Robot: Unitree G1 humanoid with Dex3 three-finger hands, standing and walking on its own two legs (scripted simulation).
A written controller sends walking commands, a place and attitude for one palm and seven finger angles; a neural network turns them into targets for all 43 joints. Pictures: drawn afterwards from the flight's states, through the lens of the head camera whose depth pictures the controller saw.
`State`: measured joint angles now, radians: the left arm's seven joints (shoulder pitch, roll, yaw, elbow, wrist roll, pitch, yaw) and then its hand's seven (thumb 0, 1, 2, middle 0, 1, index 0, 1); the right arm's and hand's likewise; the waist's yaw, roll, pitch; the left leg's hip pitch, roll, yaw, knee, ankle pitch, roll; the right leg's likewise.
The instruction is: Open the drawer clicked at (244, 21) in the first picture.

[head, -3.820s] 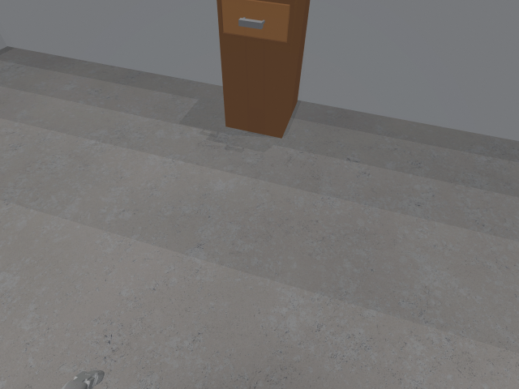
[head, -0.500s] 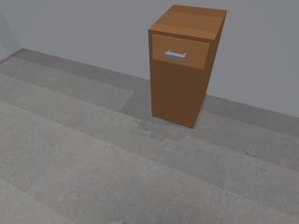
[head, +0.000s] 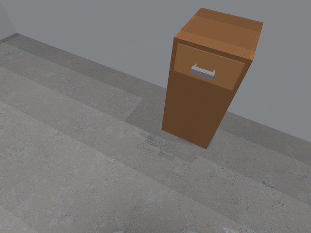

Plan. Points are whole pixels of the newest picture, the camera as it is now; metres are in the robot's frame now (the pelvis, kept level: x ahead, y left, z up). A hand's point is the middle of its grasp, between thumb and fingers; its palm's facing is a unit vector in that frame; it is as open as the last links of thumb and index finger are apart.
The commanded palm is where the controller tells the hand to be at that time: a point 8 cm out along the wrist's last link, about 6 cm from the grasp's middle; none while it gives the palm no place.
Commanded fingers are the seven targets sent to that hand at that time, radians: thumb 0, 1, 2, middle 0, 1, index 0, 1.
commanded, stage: turn to face it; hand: left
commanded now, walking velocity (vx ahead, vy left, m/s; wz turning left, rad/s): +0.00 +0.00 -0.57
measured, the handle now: (203, 70) +0.86 -0.16 -0.09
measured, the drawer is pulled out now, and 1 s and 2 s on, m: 0.00 0.00 0.00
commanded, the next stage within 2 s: take the last steps up to it in 0.60 s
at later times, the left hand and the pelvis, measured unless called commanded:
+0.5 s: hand (104, 232) +0.14 +0.15 -0.15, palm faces -0.18 -0.95 -0.24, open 7.4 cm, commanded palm none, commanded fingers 0.00 0.90 0.90 -0.20 -0.30 -0.20 -0.30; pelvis +0.01 -0.02 +0.01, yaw -13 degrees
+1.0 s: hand (111, 226) +0.16 +0.14 -0.16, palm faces -0.38 -0.91 -0.20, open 7.4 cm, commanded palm none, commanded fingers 0.00 0.90 0.90 -0.20 -0.30 -0.20 -0.30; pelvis +0.02 -0.01 +0.00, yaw -22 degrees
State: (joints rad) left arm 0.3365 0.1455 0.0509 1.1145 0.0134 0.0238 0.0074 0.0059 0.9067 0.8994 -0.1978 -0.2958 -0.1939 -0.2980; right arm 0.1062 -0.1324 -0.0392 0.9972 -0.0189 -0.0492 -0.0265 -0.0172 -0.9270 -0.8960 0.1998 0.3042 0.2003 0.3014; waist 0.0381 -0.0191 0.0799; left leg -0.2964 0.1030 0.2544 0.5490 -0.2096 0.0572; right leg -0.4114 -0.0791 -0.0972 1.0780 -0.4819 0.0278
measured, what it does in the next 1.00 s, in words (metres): steps on the spot, turning right: right foot, then left foot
